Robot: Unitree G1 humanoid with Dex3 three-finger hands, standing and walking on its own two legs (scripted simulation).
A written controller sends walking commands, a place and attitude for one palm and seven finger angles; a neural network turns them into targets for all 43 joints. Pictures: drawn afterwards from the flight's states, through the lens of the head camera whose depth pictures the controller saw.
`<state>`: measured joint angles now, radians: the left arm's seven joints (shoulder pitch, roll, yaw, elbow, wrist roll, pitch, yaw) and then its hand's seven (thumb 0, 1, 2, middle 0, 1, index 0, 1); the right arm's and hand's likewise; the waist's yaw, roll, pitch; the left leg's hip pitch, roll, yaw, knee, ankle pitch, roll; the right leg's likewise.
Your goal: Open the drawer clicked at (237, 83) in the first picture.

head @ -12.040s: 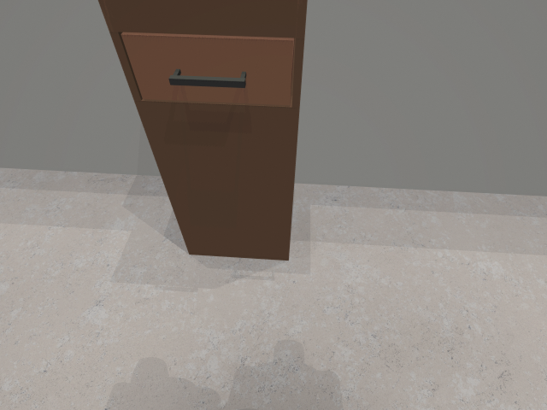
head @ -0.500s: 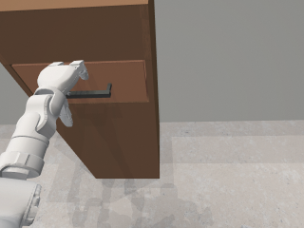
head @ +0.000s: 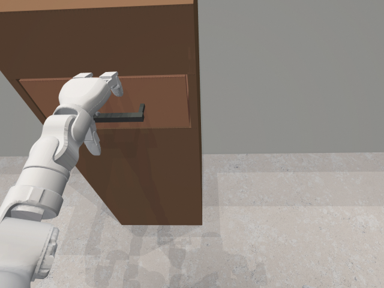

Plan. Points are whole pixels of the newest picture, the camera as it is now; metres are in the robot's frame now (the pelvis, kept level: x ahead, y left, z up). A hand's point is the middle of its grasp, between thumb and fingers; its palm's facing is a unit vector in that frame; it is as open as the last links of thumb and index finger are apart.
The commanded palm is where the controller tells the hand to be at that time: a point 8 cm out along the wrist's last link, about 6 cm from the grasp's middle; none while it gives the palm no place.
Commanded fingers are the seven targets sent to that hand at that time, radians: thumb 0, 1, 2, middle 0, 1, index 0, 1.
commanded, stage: move the hooked fingers above the handle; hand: left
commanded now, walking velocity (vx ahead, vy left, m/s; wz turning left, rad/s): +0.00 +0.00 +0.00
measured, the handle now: (109, 112) +0.50 +0.23 +0.08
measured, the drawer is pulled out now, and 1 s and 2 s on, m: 0.00 0.00 0.00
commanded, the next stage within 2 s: lower the fingers behind the handle in 0.08 s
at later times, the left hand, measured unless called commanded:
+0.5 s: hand (102, 120) +0.44 +0.22 +0.12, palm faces -0.02 -0.04 -1.00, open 13.8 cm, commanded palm +0.42 +0.24 +0.18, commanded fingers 0.00 -0.50 0.30 -0.30 -1.20 -0.30 -1.20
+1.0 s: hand (104, 129) +0.44 +0.23 +0.09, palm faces -0.01 -0.03 -1.00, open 13.8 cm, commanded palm +0.41 +0.23 +0.15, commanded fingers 0.00 -0.50 0.30 -0.30 -1.20 -0.30 -1.20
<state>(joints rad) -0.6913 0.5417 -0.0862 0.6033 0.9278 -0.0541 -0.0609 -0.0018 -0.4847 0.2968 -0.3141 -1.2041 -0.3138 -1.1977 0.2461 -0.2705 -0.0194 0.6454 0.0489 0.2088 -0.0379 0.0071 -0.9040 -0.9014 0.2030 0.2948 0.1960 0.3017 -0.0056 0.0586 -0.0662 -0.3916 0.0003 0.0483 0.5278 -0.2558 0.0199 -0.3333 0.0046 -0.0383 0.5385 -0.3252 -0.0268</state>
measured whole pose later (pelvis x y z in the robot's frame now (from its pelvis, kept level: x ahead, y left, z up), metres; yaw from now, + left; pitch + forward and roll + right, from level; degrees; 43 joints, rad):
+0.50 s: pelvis +0.00 +0.00 +0.00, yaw +0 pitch +8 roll +0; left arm -0.69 0.53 -0.08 0.66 0.96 -0.09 -0.01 0.00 -0.48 0.30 -0.32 -1.20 -0.31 -1.20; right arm 0.24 -0.27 -0.03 0.65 0.04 0.19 -0.04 0.01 -0.90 -0.90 0.20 0.29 0.20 0.30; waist -0.01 0.05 -0.07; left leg -0.43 0.00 0.05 0.55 -0.26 0.02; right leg -0.37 0.01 -0.03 0.56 -0.33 -0.03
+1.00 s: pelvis +0.00 +0.00 -0.01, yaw -1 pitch +10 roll +0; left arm -0.64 0.51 -0.06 0.72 0.99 -0.08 0.09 0.00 -0.48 0.30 -0.31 -1.20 -0.31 -1.20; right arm 0.26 -0.26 -0.05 0.67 0.04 0.19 -0.04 0.01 -0.90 -0.90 0.20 0.29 0.20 0.30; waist -0.02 0.05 -0.09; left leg -0.48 0.01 0.05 0.59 -0.28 0.01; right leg -0.42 0.01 -0.03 0.60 -0.35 -0.03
